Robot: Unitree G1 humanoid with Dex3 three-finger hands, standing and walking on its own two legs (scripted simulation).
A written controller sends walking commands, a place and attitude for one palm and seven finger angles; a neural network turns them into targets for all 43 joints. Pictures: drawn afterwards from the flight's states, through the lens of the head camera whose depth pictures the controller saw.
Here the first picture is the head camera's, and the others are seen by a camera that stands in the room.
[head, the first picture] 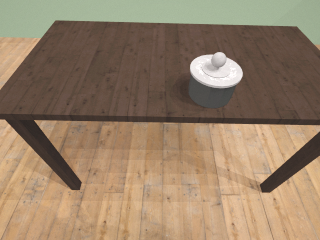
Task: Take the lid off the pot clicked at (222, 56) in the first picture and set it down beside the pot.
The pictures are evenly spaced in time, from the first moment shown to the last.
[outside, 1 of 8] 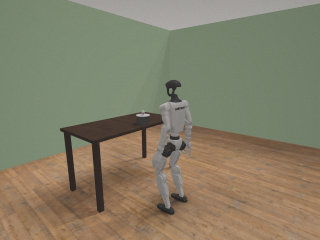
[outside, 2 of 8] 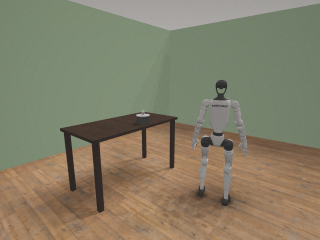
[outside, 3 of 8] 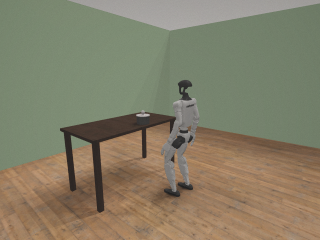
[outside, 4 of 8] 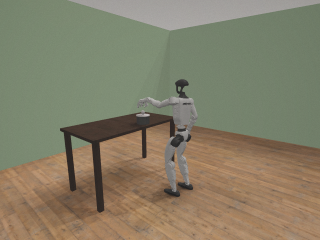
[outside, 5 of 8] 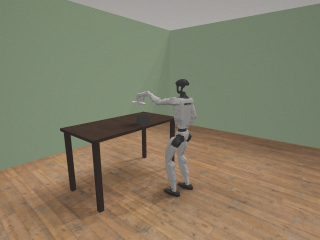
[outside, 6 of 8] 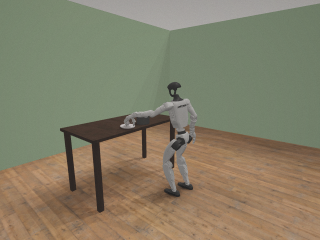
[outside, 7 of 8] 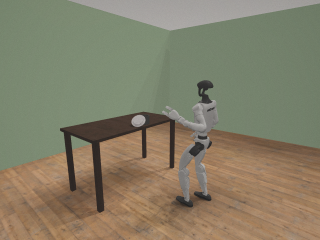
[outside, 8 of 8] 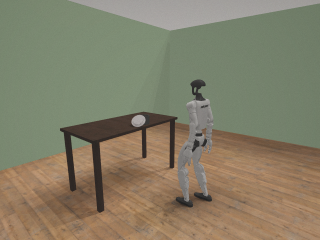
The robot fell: no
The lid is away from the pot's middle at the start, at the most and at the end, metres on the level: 0.00 0.27 0.13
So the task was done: no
